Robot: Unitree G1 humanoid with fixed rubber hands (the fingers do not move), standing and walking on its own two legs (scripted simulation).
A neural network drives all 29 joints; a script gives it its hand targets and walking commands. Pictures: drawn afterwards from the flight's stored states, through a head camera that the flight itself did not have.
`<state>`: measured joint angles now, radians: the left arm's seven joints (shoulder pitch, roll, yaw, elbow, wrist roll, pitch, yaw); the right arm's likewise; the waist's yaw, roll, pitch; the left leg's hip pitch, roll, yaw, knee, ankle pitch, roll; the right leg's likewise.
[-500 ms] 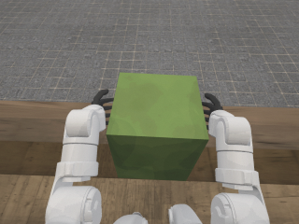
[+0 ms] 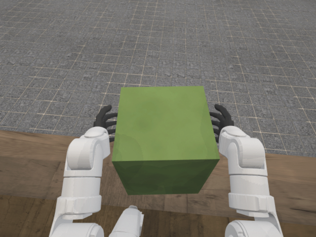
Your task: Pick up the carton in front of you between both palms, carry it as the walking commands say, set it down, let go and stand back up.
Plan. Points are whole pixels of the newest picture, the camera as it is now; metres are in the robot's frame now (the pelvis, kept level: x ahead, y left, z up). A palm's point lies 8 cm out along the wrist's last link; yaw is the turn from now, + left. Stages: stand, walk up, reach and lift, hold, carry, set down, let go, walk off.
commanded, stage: carry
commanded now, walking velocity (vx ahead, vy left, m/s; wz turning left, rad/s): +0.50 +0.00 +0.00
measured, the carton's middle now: (162, 144) +0.36 +0.04 +0.01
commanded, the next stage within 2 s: none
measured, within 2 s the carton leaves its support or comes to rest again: neither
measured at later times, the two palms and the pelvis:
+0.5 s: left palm (139, 79) +0.72 +0.17 -0.08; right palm (210, 87) +0.69 -0.13 -0.07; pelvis +0.36 +0.05 -0.14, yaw +1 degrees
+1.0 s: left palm (140, 50) +1.09 +0.23 -0.18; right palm (190, 54) +1.11 -0.07 -0.20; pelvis +0.75 +0.05 -0.30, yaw -1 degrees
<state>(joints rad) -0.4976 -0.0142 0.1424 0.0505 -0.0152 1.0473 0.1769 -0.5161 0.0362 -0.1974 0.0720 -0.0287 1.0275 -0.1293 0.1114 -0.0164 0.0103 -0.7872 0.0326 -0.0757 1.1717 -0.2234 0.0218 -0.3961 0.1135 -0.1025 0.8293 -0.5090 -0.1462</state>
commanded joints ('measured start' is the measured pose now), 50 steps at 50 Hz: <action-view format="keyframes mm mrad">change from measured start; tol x32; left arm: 1 -821 -1046 -752 -174 -492 -12 -282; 50 -766 -1118 -635 26 -463 22 -304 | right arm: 1 -600 883 601 -109 260 -1 178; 18 -947 1168 702 -47 524 21 255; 50 -672 913 594 -50 264 71 173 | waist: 1 16 -5 -444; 50 -116 -136 -486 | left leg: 1 -14 -52 116 -259 384 25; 8 709 -84 199 -597 625 78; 11 1143 246 -265 -474 851 224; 14 896 285 -503 -553 208 319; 30 499 19 72 131 618 68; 32 -27 -132 111 688 -483 -11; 43 -65 -31 95 -227 354 30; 50 630 -90 211 -623 700 61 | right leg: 1 349 -168 328 -36 728 -41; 6 134 -121 207 72 422 -26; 9 -45 -136 55 684 690 86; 10 -374 -22 50 967 -181 131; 22 -503 -110 90 157 592 89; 28 -54 -30 -26 -370 910 90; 33 873 -429 518 -123 1109 -175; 36 545 -397 620 -202 510 -194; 50 163 -141 110 312 672 19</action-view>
